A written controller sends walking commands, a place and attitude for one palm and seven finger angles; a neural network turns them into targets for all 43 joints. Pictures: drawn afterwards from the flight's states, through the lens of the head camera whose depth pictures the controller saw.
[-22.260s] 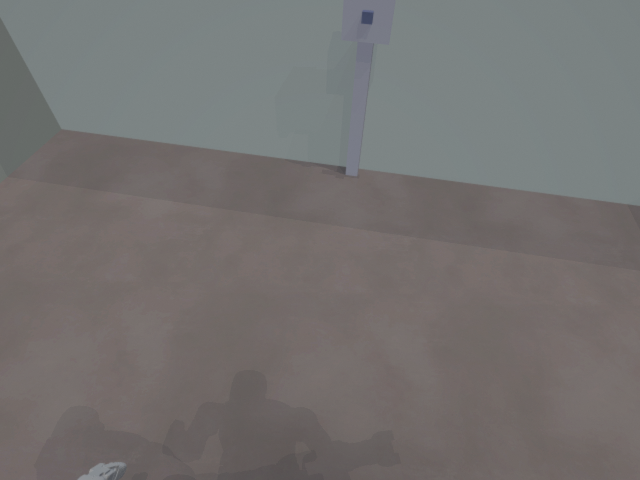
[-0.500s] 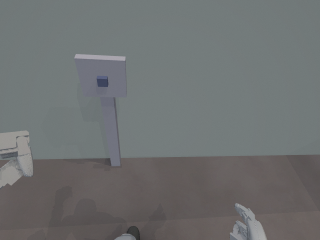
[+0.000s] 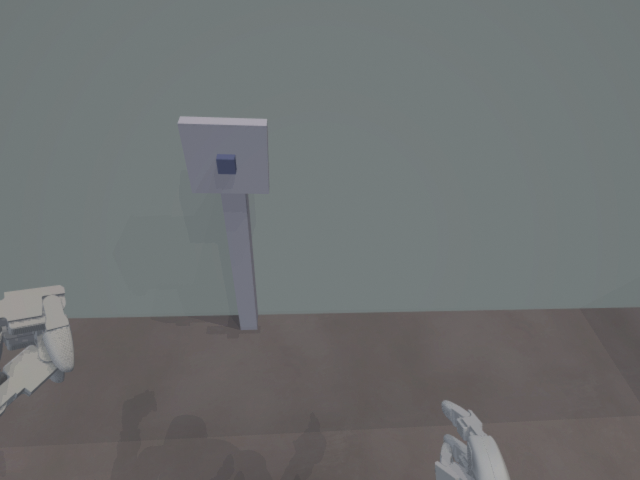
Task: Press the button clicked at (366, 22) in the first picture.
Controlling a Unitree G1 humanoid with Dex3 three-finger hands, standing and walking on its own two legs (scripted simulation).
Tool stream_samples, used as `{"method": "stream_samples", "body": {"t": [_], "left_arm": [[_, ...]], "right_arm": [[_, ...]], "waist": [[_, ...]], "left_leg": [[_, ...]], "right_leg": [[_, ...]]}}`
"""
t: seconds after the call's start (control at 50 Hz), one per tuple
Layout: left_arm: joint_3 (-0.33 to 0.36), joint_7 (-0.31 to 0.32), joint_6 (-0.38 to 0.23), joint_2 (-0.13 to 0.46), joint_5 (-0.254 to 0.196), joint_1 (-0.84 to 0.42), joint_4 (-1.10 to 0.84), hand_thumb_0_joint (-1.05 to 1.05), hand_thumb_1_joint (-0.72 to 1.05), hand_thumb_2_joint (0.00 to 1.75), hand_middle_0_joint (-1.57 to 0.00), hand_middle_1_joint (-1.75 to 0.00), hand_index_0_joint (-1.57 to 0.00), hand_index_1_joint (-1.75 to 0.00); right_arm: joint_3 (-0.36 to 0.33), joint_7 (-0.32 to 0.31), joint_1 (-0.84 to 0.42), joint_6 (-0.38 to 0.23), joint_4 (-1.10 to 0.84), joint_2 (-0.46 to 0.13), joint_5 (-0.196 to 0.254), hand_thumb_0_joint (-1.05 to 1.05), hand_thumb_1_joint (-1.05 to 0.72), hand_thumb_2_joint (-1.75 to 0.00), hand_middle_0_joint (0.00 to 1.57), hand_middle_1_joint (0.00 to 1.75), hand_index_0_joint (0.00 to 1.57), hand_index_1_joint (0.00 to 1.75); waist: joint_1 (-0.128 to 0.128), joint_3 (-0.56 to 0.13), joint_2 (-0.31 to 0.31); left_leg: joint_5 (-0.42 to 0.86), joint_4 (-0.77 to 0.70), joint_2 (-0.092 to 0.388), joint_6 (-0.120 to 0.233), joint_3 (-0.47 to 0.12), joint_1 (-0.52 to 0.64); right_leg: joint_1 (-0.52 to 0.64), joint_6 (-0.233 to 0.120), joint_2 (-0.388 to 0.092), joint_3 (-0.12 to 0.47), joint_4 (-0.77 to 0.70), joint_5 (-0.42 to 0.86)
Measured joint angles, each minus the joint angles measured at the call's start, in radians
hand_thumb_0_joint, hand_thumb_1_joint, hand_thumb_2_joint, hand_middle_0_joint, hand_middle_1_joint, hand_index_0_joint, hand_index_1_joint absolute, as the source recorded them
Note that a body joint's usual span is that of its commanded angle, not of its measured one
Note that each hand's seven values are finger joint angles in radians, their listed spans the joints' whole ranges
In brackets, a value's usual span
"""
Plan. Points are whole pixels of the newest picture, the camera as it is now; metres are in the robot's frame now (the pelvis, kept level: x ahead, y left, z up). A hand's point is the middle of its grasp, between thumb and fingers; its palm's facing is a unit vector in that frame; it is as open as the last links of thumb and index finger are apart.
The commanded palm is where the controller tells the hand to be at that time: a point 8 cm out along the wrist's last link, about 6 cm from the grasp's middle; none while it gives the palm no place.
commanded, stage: stop stepping back and stand still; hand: left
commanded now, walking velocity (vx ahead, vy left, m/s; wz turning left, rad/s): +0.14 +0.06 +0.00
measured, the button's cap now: (226, 163) +0.74 +0.24 -0.02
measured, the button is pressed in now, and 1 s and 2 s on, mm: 0 0 0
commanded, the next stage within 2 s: let the arm hang, fingers relaxed in 0.60 s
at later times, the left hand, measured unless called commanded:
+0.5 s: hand (44, 331) +0.21 +0.27 +0.16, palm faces +0.35 -0.80 -0.49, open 3.1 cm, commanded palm +0.15 +0.31 +0.18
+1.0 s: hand out of the picture +0.08 +0.22 -0.17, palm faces -0.01 -0.98 -0.22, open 3.3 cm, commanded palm none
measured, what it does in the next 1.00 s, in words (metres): steps on the spot: left foot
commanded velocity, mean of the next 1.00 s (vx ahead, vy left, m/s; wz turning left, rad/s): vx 0.01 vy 0.00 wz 0.00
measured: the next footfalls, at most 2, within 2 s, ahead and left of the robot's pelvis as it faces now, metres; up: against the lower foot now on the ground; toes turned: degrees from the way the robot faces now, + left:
left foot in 0.18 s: +0.10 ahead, +0.14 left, +0.00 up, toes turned +6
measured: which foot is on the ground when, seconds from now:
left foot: up 0.00-0.16, down 0.18-1.00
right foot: down 0.00-1.00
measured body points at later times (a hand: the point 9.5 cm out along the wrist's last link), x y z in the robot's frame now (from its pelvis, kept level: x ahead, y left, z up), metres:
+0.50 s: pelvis +0.03 +0.03 +0.00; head +0.04 +0.03 +0.45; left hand +0.18 +0.31 +0.19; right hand +0.18 -0.19 -0.09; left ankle +0.06 +0.13 -0.74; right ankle +0.00 -0.08 -0.74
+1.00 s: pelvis +0.02 +0.03 +0.00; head +0.04 +0.05 +0.44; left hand +0.08 +0.27 -0.15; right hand +0.12 -0.24 -0.13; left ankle +0.06 +0.13 -0.74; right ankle +0.00 -0.08 -0.74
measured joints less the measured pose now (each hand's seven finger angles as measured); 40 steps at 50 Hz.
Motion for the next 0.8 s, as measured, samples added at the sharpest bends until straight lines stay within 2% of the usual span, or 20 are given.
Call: {"method": "stream_samples", "body": {"t": [0.04,0.08,0.16,0.2,0.24,0.3,0.34,0.4,0.5,0.6,0.7,0.72,0.74,0.8], "left_arm": [[-0.005,0.002,-0.006,-0.015,-0.001,-0.021,0.043,0.01,0.88,0.90,-1.30,-1.50,-1.31,-1.50],[-0.011,0.009,-0.005,-0.047,0.001,-0.043,0.093,0.01,0.88,0.90,-1.31,-1.50,-1.31,-1.50],[-0.037,0.028,0.003,-0.112,0.013,-0.090,0.139,0.01,0.89,0.90,-1.31,-1.50,-1.31,-1.50],[-0.046,0.030,0.001,-0.125,0.016,-0.111,0.123,0.02,0.89,0.90,-1.31,-1.50,-1.31,-1.50],[-0.034,0.029,-0.010,-0.114,0.017,-0.118,0.112,0.02,0.89,0.90,-1.31,-1.50,-1.31,-1.50],[0.002,0.025,-0.027,-0.071,0.021,-0.107,0.094,0.02,0.89,0.90,-1.31,-1.50,-1.31,-1.50],[0.025,0.024,-0.040,-0.042,0.021,-0.086,0.074,0.02,0.89,0.90,-1.30,-1.50,-1.31,-1.50],[0.031,0.016,-0.057,-0.031,0.013,-0.045,0.061,0.02,0.89,0.90,-1.30,-1.50,-1.31,-1.50],[0.008,0.009,-0.056,-0.050,-0.002,0.011,0.070,0.02,0.89,0.90,-1.30,-1.50,-1.31,-1.50],[-0.017,0.011,-0.035,-0.074,0.001,-0.026,0.112,0.02,0.89,0.90,-1.30,-1.50,-1.31,-1.50],[-0.022,0.015,-0.030,-0.085,0.002,-0.059,0.122,0.02,0.89,0.90,-1.30,-1.50,-1.31,-1.50],[-0.043,0.000,-0.045,-0.078,0.018,-0.089,0.174,0.02,0.89,0.90,-1.30,-1.50,-1.31,-1.50],[-0.083,-0.028,-0.033,-0.069,0.033,-0.143,0.269,0.01,0.89,0.90,-1.30,-1.50,-1.31,-1.50],[-0.216,-0.096,0.079,-0.084,0.060,-0.313,0.666,0.00,0.89,0.90,-1.28,-1.48,-1.28,-1.48]], "right_arm": [[-0.010,-0.002,0.009,0.020,0.035,-0.024,0.007,0.01,-0.90,-0.90,0.21,0.30,0.21,0.30],[-0.021,-0.008,0.034,0.030,0.059,-0.048,0.015,0.01,-0.90,-0.90,0.21,0.30,0.21,0.30],[-0.043,-0.032,0.081,0.016,0.081,-0.098,0.021,0.01,-0.90,-0.90,0.21,0.30,0.21,0.30],[-0.057,-0.041,0.082,0.003,0.082,-0.116,0.022,0.01,-0.90,-0.90,0.21,0.30,0.21,0.30],[-0.061,-0.044,0.064,-0.005,0.083,-0.108,0.022,0.02,-0.90,-0.90,0.20,0.30,0.21,0.30],[-0.056,-0.037,0.047,-0.030,0.060,-0.077,0.018,0.02,-0.91,-0.90,0.20,0.30,0.21,0.30],[-0.044,-0.026,0.041,-0.044,0.040,-0.058,0.021,0.02,-0.91,-0.90,0.20,0.30,0.21,0.30],[-0.030,-0.007,0.030,-0.046,0.029,-0.044,0.028,0.02,-0.91,-0.90,0.20,0.30,0.21,0.30],[-0.024,0.005,0.021,-0.020,0.032,-0.043,0.033,0.01,-0.90,-0.90,0.21,0.30,0.21,0.30],[-0.027,-0.012,0.009,-0.007,0.040,-0.058,0.034,0.01,-0.90,-0.90,0.21,0.30,0.21,0.30],[-0.033,-0.018,-0.008,-0.009,0.027,-0.071,0.035,0.02,-0.90,-0.90,0.20,0.30,0.21,0.30],[-0.041,0.002,-0.016,-0.030,0.045,-0.083,0.035,0.01,-0.90,-0.90,0.20,0.30,0.21,0.30],[-0.050,0.024,-0.030,-0.033,0.071,-0.105,0.036,0.01,-0.90,-0.90,0.20,0.30,0.21,0.30],[-0.064,0.057,-0.083,0.016,0.151,-0.169,0.026,0.01,-0.90,-0.90,0.20,0.30,0.21,0.30]], "waist": [[0.015,-0.011,0.009],[0.021,-0.030,0.012],[0.023,-0.028,0.017],[0.017,-0.001,0.018],[0.015,0.026,-0.008],[-0.009,0.044,-0.024],[-0.020,0.053,-0.024],[-0.030,0.060,0.011],[-0.012,0.048,0.039],[0.009,0.048,0.038],[0.013,0.046,0.033],[0.015,0.039,0.040],[0.022,0.032,0.052],[0.028,0.017,0.090]], "left_leg": [[-0.019,0.155,0.003,-0.003,-0.008,-0.037],[-0.018,0.180,0.018,0.001,-0.002,-0.027],[-0.004,-0.025,0.054,0.023,0.016,0.103],[0.082,-0.095,0.054,0.026,0.013,0.141],[0.081,-0.082,0.036,0.030,0.034,0.145],[0.078,-0.114,0.019,0.034,0.044,0.151],[0.087,-0.128,0.016,0.033,0.044,0.147],[0.089,-0.132,0.032,0.025,0.030,0.139],[0.074,-0.130,0.045,0.021,0.036,0.139],[0.077,-0.153,0.035,0.025,0.042,0.163],[0.083,-0.169,0.033,0.026,0.040,0.172],[0.083,-0.157,0.032,0.026,0.035,0.156],[0.078,-0.139,0.030,0.028,0.032,0.138],[0.060,-0.089,0.018,0.039,0.031,0.101]], "right_leg": [[0.002,0.006,-0.007,-0.001,0.013,0.017],[0.012,0.021,-0.018,-0.003,0.015,-0.004],[0.019,0.042,-0.037,-0.021,0.056,-0.044],[0.006,0.057,-0.049,-0.030,0.116,-0.079],[-0.010,0.069,-0.064,0.002,0.161,-0.110],[-0.040,0.077,-0.060,0.036,0.202,-0.141],[-0.030,0.078,-0.058,0.035,0.137,-0.094],[-0.014,0.056,-0.038,0.023,0.081,-0.047],[-0.004,0.052,-0.025,0.031,0.051,-0.045],[0.014,0.060,-0.036,0.035,0.043,-0.050],[0.025,0.060,-0.036,0.034,0.020,-0.041],[0.013,0.061,-0.037,0.029,0.030,-0.041],[-0.005,0.062,-0.040,0.025,0.050,-0.048],[-0.048,0.067,-0.055,0.022,0.122,-0.081]]}}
